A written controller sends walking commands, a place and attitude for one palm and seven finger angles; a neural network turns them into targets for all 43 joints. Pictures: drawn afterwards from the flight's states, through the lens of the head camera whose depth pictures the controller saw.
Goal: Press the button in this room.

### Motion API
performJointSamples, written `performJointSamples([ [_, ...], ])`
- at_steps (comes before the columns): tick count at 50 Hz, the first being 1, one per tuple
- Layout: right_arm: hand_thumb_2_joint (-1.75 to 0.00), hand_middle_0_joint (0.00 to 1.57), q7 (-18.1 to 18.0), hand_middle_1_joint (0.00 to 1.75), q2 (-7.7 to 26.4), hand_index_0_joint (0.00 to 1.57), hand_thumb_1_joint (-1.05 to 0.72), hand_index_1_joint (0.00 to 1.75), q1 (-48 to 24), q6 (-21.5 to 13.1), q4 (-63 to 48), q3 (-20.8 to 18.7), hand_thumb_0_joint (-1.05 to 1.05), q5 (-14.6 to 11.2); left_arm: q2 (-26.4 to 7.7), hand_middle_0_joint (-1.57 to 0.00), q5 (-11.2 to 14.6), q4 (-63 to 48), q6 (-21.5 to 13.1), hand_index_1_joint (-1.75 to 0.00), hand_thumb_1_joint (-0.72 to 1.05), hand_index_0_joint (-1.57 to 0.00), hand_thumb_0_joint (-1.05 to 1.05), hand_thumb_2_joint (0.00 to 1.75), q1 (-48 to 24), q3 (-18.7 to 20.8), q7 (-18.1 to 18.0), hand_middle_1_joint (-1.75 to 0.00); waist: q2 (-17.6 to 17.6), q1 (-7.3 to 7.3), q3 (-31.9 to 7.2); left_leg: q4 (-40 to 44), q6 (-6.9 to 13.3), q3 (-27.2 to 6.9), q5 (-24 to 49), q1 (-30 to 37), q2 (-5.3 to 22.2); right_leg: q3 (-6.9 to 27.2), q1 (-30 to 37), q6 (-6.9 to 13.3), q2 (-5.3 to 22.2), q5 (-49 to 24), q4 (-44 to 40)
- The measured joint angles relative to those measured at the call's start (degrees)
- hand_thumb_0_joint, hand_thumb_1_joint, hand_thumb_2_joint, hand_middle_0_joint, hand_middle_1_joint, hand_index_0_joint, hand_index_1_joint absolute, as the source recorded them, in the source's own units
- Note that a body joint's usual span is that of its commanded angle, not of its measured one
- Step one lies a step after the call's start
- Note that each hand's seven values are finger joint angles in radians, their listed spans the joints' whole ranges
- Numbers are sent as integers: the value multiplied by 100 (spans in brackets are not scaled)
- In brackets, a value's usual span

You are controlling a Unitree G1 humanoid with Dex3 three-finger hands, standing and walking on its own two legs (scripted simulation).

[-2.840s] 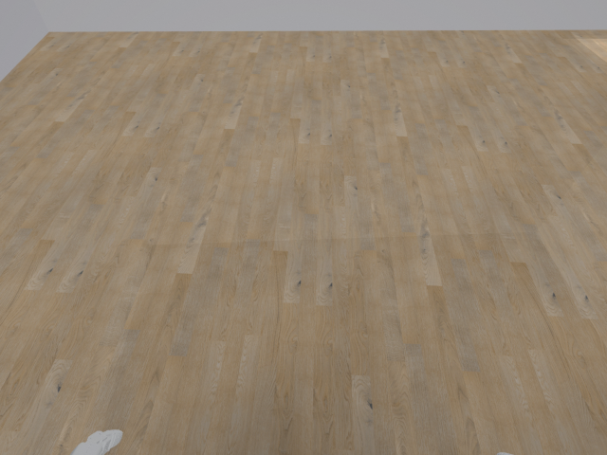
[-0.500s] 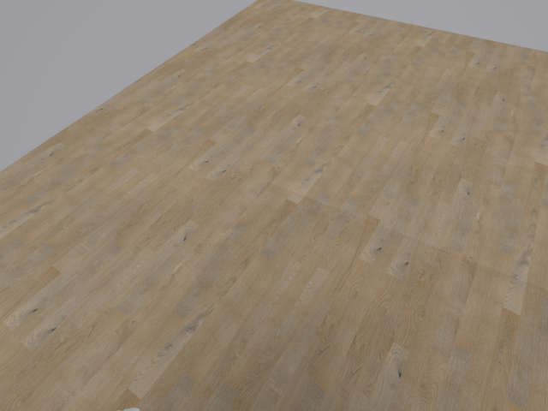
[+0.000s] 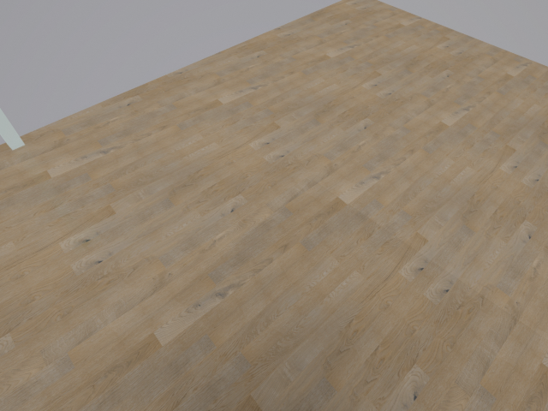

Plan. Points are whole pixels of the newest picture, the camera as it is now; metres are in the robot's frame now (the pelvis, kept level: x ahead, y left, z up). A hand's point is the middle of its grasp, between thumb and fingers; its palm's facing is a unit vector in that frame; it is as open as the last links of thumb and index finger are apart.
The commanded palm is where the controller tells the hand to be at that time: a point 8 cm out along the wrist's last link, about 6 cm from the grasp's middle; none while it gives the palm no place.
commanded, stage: turn or walk to find it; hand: left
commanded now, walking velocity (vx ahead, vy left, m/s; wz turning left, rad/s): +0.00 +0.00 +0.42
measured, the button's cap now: out of the picture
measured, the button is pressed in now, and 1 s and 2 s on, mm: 0 0 0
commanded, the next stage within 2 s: stand and wait in 0.58 s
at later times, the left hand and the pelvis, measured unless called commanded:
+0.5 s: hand out of the picture +0.02 +0.18 -0.14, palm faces +0.22 -0.94 -0.26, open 7.4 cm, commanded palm none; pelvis -0.03 -0.02 +0.01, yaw +12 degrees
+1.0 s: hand out of the picture -0.12 +0.21 -0.16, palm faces +0.35 -0.91 -0.22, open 7.4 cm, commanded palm none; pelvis -0.07 +0.02 +0.02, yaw +17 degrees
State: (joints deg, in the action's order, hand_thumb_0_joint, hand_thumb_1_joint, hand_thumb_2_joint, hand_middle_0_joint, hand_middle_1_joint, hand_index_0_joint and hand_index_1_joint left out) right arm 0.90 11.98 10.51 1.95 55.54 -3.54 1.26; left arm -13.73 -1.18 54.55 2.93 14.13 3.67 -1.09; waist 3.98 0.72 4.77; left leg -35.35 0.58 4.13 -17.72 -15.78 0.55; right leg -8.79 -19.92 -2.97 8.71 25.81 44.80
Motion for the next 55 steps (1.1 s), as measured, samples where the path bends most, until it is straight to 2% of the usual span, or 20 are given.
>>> performJointSamples([
  [1, -90, 20, -17, 30, -48, 20, -91, 29, -27, -34, -30, 23, 0, 10, -50, -20, -2, 58, 69, -30, 90, -20, 0, 90, 0, 28, -9, -30, 32, 8, -11, 1, 65, 5, -47, -3, -17, 171, -187, -19, -80, 195, 477],
  [3, -90, 20, -66, 30, -117, 20, -91, 29, -45, -74, -78, 65, 0, 22, -109, -20, 1, 155, 142, -30, 90, -20, 0, 90, -24, 68, 5, -30, 21, -5, -43, 187, 125, -42, 11, 55, -46, 377, -467, -48, -217, 116, 1209],
  [5, -90, 20, -99, 30, -157, 20, -91, 29, -49, -97, -96, 101, 0, 19, -132, -20, 5, 181, 129, -30, 91, -20, 1, 90, -48, 82, 35, -30, -26, -10, -75, 453, 139, -109, 188, 136, -82, 472, -609, -88, -289, -95, 1544],
  [7, -90, 20, -113, 30, -175, 20, -91, 29, -41, -110, -102, 122, 0, 15, -124, -19, 16, 150, 103, -30, 91, -20, 1, 90, -74, 77, 47, -30, -99, -19, -103, 671, 168, -192, 345, 193, -117, 524, -617, -129, -340, -189, 1527],
  [11, -90, 20, -111, 30, -177, 20, -91, 30, 2, -99, -102, 124, 0, 20, -59, -19, 33, 40, 74, -30, 91, -20, 0, 90, -175, 55, 45, -30, -241, -68, -147, 892, 179, -371, 541, 208, -194, 619, -441, -173, -426, -139, 1043],
  [15, -90, 21, -89, 30, -129, 20, -91, 30, 65, -39, -91, 84, 0, 43, 59, -19, 58, -91, 32, -30, 91, -20, 0, 90, -323, 9, 26, -30, -389, -158, -158, 856, 131, -573, 620, 99, -260, 660, -94, -138, -539, -80, 210],
  [18, -90, 21, -63, 30, -58, 20, -91, 30, 131, 29, -80, 33, 0, 38, 157, -19, 73, -219, -59, -30, 91, -20, 0, 90, -376, -40, 20, -30, -492, -187, -186, 647, 47, -720, 596, -93, -318, 618, 336, -89, -630, -542, -795],
  [19, -90, 21, -48, 30, -37, 20, -91, 30, 166, 48, -86, 11, 0, 20, 171, -19, 61, -273, -113, -30, 91, -20, 0, 90, -356, -58, 17, -30, -489, -176, -216, 490, 6, -747, 545, -208, -361, 603, 516, -25, -621, -766, -1246],
  [22, -90, 21, -30, 30, 82, 20, -91, 30, 188, 150, -48, -87, 0, 17, 318, -20, 7, -320, -195, -30, 91, -20, 0, 90, -328, -126, 2, -30, -644, -174, -175, -811, -102, -794, -509, -724, -385, 410, 515, 322, -625, -875, -1225],
  [25, -90, 20, 24, 30, 175, 20, -91, 29, 205, 222, 8, -155, 0, 36, 403, -20, 2, -316, -191, -30, 90, -20, 0, 90, -217, -162, -6, -30, -647, -173, -158, -2315, -196, -666, -551, -1172, -307, 261, 655, 380, -552, -963, -1421],
  [28, -90, 20, 46, 30, 222, 20, -91, 29, 246, 225, 42, -177, 0, 37, 428, -20, -10, -252, -183, -30, 90, -20, 0, 90, -154, -179, -16, -30, -599, -208, -130, -2834, -322, -545, -394, -1258, -108, 93, 760, 365, -472, -1039, -1565],
  [31, -90, 20, 43, 30, 224, 20, -91, 29, 256, 252, 103, -168, 0, 26, 418, -20, -34, -199, -195, -30, 90, -20, 0, 90, -119, -178, -14, -30, -496, -180, -88, -2500, -395, -437, -531, -1048, 52, -55, 783, 333, -361, -1048, -1584],
  [35, -90, 20, 2, 29, 175, 20, -91, 29, 137, 218, 171, -94, 0, -14, 338, -20, -70, -97, -227, -30, 90, -20, 0, 90, -53, -154, 1, -30, -323, -38, -20, -1268, -369, -285, -771, -484, 118, -133, 669, 245, -206, -1017, -1438],
  [38, -90, 20, -28, 29, 140, 20, -91, 29, 76, 56, 130, -6, 0, -27, 245, -20, -23, 48, -184, -30, 90, -20, 0, 90, 51, -125, -4, -30, -288, 0, -50, 192, -277, -185, -7, 154, 147, -195, 482, 106, -144, -880, -1094],
  [40, -90, 20, -57, 29, -11, 20, -91, 29, -21, -34, 152, 42, 0, -7, 107, -20, 17, 184, -89, -30, 90, -20, 0, 90, 64, -85, -18, -30, -66, 57, -10, 186, -79, -85, -61, 165, 20, 55, 262, 57, -85, -403, -597],
  [42, -90, 20, -115, 29, -155, 20, -91, 29, -76, -101, 162, 125, 0, 13, 27, -20, 25, 353, 28, -30, 90, -20, 0, 90, 75, -62, -45, -30, 17, 98, -15, 247, 45, -16, -50, 234, -16, 378, 38, 36, -229, 72, 80],
  [46, -90, 20, -200, 30, -351, 20, -91, 29, -121, -162, 237, 246, 0, 3, 24, -20, 30, 592, 60, -30, 91, -20, 0, 90, 97, -67, -12, -30, -57, 104, -105, 725, 124, 3, 233, 445, -61, 591, -110, 20, -402, -38, 731],
  [52, -90, 21, -200, 30, -301, 20, -93, 30, -123, -149, 290, 185, -1, 9, 206, -19, 43, 598, 21, -30, 91, -20, 0, 90, 63, -125, -3, -30, -260, -3, -211, 992, 144, -75, 471, 419, -158, 538, 273, -30, -451, -37, -82],
  [55, -90, 21, -163, 30, -243, 20, -93, 30, -58, -99, 328, 144, -1, 3, 297, -19, 49, 495, -61, -30, 91, -20, 0, 90, -3, -140, -10, -30, -338, -38, -239, 867, 98, -153, 486, 244, -212, 496, 570, -17, -504, -418, -829],
])
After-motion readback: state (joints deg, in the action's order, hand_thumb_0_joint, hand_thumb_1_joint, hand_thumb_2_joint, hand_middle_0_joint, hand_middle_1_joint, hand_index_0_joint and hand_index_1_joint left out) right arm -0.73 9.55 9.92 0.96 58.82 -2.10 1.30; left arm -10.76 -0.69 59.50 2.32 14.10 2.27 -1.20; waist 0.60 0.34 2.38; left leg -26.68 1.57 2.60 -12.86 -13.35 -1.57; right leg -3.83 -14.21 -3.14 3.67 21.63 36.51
